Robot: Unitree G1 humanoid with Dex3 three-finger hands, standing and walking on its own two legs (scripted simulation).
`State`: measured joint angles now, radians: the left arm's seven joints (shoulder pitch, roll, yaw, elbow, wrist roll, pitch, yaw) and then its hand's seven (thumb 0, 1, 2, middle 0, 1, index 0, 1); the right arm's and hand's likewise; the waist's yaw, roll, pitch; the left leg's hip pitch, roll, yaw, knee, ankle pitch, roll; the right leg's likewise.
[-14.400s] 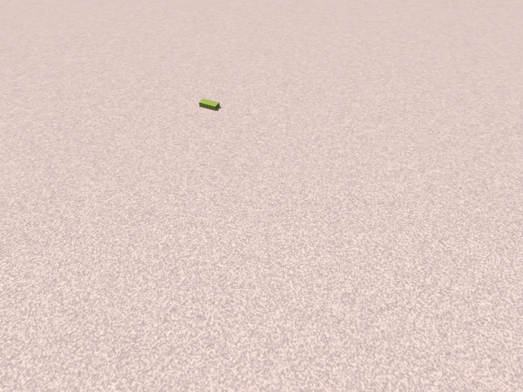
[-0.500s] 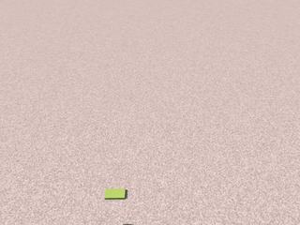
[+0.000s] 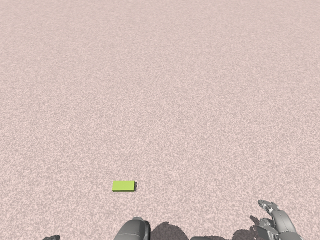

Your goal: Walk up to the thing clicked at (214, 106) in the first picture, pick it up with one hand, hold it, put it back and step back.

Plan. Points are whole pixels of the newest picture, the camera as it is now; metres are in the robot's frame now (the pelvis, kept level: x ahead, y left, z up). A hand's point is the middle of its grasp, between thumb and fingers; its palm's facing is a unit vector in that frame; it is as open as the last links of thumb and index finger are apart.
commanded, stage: walk up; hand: left
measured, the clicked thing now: (123, 186) +0.46 +0.26 -0.73
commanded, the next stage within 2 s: none
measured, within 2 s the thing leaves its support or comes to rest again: neither
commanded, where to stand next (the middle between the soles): +0.08 +0.00 m, yaw +3 degrees
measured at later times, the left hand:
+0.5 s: hand out of the picture +0.04 +0.29 -0.12, palm faces +0.03 -0.93 -0.37, open 7.4 cm
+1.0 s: hand out of the picture +0.08 +0.29 -0.14, palm faces +0.11 -0.90 -0.42, open 7.4 cm
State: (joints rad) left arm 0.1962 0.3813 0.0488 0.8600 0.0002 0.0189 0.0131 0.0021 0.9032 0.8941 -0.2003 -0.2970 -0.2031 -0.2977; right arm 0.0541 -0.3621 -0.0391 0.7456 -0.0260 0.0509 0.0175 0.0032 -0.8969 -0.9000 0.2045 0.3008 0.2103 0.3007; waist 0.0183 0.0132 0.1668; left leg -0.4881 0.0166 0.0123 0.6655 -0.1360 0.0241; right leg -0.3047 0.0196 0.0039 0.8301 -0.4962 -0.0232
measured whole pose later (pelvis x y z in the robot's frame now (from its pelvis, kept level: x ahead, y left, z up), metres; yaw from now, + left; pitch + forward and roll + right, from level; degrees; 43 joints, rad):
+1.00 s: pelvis -0.03 +0.00 -0.01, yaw +6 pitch -4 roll +1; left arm 0.09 0.39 0.05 0.86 0.02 0.04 0.03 0.00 0.90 0.89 -0.20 -0.30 -0.21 -0.30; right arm 0.21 -0.39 -0.05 0.90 -0.03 0.05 0.03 0.00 -0.90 -0.90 0.20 0.30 0.21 0.30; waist 0.01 -0.01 0.14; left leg -0.32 -0.03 0.02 0.81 -0.43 0.02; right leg -0.56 -0.06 0.05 0.83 -0.35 -0.01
